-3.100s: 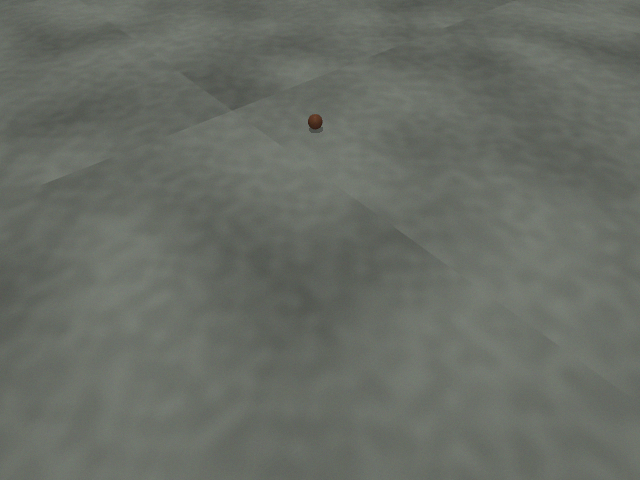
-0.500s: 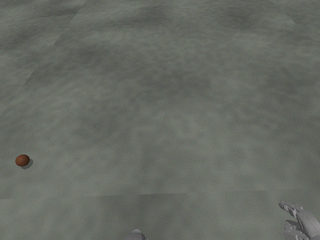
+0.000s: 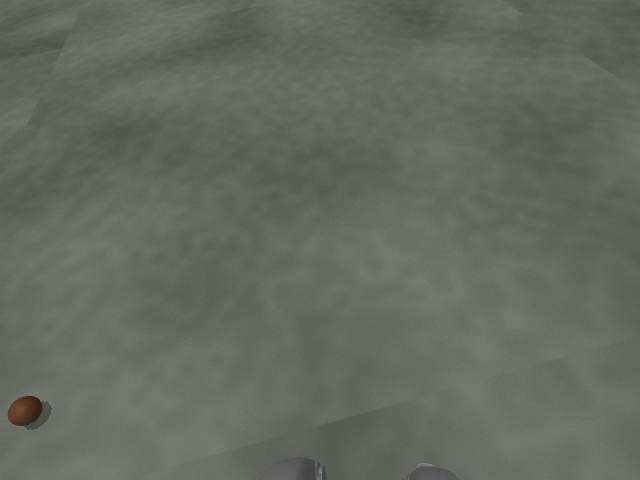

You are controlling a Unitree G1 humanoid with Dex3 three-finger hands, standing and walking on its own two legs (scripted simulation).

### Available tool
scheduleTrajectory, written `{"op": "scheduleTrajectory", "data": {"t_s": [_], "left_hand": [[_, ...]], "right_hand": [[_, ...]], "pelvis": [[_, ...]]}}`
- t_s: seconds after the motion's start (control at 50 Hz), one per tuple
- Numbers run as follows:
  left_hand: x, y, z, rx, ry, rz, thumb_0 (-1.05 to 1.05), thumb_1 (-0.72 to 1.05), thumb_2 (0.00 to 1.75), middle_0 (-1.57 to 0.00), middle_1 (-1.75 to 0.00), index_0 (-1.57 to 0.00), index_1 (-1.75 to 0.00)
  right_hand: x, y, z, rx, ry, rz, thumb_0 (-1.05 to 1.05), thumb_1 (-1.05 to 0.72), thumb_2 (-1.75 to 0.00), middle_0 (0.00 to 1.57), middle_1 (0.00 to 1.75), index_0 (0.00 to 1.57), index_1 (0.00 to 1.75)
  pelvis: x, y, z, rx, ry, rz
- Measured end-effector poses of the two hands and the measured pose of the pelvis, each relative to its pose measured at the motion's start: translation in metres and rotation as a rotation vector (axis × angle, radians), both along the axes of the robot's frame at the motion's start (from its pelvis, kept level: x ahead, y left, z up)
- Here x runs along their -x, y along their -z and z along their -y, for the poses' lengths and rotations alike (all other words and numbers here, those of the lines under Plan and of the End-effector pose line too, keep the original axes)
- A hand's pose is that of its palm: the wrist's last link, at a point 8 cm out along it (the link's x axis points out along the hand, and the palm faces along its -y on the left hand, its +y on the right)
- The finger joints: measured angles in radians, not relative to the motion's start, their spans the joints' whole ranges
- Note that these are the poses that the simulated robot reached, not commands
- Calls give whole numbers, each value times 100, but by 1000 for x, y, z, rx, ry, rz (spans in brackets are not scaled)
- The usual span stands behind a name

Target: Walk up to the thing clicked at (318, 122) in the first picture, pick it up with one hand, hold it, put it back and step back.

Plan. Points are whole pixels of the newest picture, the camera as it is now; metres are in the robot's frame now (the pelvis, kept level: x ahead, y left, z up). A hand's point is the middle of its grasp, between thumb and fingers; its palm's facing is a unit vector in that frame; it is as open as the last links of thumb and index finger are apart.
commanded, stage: walk up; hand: left
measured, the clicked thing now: (25, 410) +0.49 +1.01 -0.69
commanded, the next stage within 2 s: none
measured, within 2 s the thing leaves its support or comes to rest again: neither
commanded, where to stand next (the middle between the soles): +0.05 +1.00 m, yaw -28 degrees
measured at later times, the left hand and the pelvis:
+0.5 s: hand out of the picture +0.17 +0.52 -0.12, palm faces -0.21 -0.81 -0.54, open 7.3 cm; pelvis +0.04 +0.23 +0.00, yaw -8 degrees
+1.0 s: hand out of the picture +0.20 +0.80 -0.12, palm faces -0.22 -0.74 -0.63, open 7.3 cm; pelvis +0.04 +0.48 -0.02, yaw -14 degrees
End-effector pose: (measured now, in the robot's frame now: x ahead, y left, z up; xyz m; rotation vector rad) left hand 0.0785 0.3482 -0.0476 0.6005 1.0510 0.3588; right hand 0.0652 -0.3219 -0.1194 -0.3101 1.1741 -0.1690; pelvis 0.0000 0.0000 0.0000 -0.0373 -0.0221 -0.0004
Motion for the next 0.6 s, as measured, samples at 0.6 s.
{"op": "scheduleTrajectory", "data": {"t_s": [0.6], "left_hand": [[-93,28,-233,59,217,-62,0,90,90,-21,-30,-21,-30]], "right_hand": [[6,0,-262,35,152,8,1,-90,-90,21,30,20,30]], "pelvis": [[-43,10,-268,2,165,0]]}}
